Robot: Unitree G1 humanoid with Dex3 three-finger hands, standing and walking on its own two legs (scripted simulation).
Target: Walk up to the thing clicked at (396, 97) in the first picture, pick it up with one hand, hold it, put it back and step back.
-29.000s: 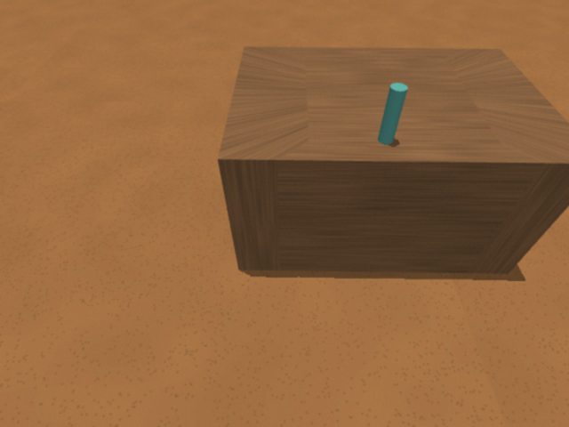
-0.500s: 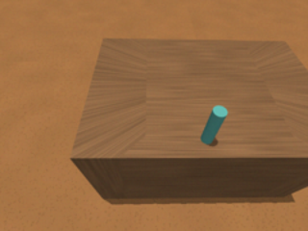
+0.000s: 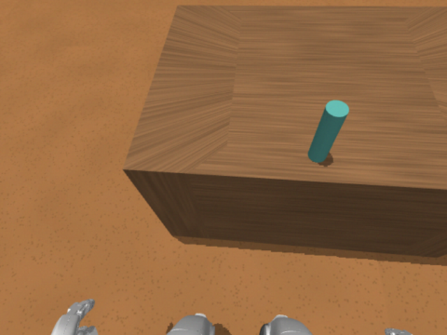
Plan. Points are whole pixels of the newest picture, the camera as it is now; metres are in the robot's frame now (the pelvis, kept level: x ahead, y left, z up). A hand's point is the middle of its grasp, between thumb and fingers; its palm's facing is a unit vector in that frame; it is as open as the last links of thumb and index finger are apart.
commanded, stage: step back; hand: right
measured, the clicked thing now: (325, 134) +0.54 -0.21 -0.07
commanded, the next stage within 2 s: none
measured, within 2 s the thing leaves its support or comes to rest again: neither
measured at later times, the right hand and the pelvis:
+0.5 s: hand out of the picture +0.00 -0.26 -0.15, palm faces +0.06 +0.94 -0.35, open 7.4 cm; pelvis -0.14 +0.01 -0.01, yaw -6 degrees
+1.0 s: hand out of the picture -0.24 -0.21 -0.15, palm faces -0.02 +0.91 -0.41, open 7.4 cm; pelvis -0.29 +0.06 +0.00, yaw -1 degrees
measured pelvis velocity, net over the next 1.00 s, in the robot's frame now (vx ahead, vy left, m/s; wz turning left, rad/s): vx -0.29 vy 0.06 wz -0.01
